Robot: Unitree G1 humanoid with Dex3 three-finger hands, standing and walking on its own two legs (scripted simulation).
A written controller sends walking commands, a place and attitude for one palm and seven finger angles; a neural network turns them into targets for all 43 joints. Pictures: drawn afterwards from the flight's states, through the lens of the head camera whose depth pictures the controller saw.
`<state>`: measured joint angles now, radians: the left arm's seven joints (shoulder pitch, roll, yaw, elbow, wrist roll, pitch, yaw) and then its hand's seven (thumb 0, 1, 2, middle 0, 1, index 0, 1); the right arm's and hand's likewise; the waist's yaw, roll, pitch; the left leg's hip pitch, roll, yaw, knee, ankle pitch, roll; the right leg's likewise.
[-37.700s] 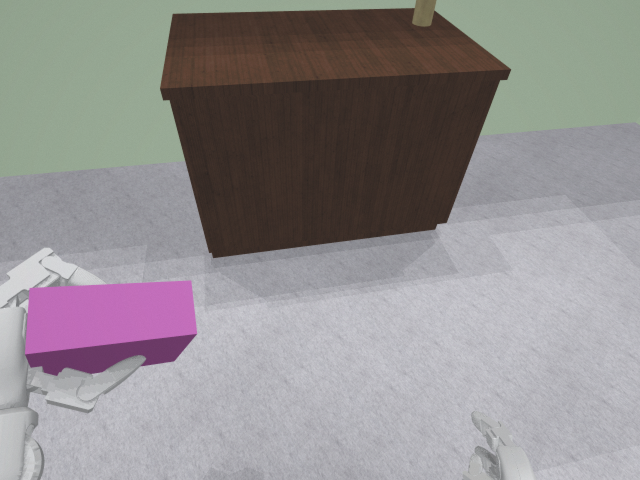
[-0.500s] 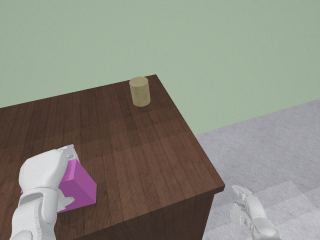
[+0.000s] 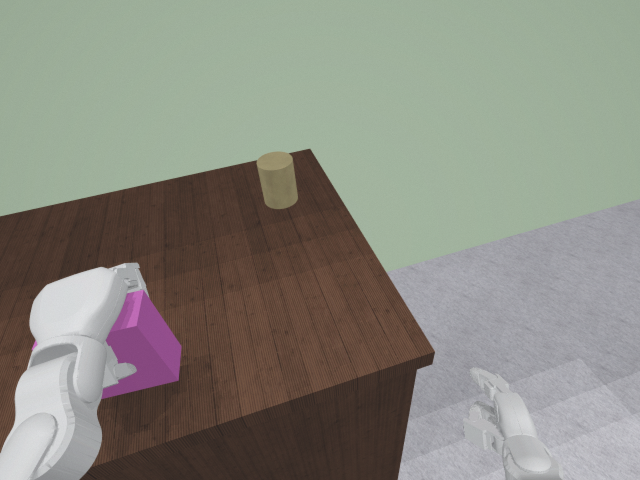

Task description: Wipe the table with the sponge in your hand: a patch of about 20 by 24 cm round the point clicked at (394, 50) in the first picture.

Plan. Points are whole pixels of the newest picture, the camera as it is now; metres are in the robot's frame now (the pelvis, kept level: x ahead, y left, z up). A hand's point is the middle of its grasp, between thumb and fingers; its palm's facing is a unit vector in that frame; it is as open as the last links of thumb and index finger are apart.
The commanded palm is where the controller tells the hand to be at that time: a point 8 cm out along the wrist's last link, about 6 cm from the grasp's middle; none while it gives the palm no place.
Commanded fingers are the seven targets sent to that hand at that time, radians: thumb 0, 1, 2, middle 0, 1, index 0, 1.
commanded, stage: lift the sponge slowly off the table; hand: left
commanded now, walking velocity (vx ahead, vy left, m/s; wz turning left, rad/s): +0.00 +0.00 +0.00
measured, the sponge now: (124, 356) +0.22 +0.29 +0.07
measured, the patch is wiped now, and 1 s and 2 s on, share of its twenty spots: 1.00 1.00 1.00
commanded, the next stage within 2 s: bring the sponge back beside the body in 1.10 s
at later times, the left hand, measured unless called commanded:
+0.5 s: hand (105, 299) +0.24 +0.29 +0.15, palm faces +0.13 -0.07 -0.99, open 9.6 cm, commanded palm +0.20 +0.29 +0.23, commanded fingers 0.00 0.10 1.30 -1.20 -1.60 -1.20 -1.60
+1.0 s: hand (102, 265) +0.25 +0.28 +0.19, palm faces +0.26 -0.12 -0.96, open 9.6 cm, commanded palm +0.20 +0.29 +0.26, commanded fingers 0.00 0.10 1.30 -1.20 -1.60 -1.20 -1.60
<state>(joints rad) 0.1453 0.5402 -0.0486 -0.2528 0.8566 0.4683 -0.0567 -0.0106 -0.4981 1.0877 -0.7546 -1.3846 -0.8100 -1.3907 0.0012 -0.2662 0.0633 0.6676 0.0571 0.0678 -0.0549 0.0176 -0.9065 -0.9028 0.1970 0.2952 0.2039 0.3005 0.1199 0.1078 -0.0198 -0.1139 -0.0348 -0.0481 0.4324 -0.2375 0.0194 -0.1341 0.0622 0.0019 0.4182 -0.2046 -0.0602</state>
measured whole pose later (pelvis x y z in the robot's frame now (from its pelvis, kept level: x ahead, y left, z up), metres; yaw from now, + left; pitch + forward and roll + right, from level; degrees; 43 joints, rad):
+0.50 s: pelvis -0.01 +0.00 +0.00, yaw +0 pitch -4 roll +0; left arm 0.03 0.59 -0.02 -0.23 0.83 0.46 -0.10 -0.01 -0.50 1.09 -0.76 -1.38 -0.81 -1.39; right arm 0.00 -0.27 0.06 0.67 0.06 0.04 -0.07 0.02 -0.91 -0.90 0.20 0.30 0.20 0.30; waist 0.12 0.11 -0.02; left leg -0.14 -0.04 -0.05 0.44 -0.23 0.01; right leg -0.16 0.06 0.00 0.43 -0.20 -0.06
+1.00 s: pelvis +0.00 +0.01 +0.00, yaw +0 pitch -3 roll +0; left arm -0.01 0.59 -0.02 -0.39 0.78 0.54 -0.11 -0.01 -0.50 1.09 -0.76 -1.38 -0.81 -1.39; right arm -0.02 -0.26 0.08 0.64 0.07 0.06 -0.06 0.02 -0.91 -0.90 0.20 0.30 0.20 0.30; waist 0.14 0.12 -0.03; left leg -0.13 -0.05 -0.04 0.42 -0.23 0.03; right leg -0.16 0.05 0.01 0.42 -0.21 -0.05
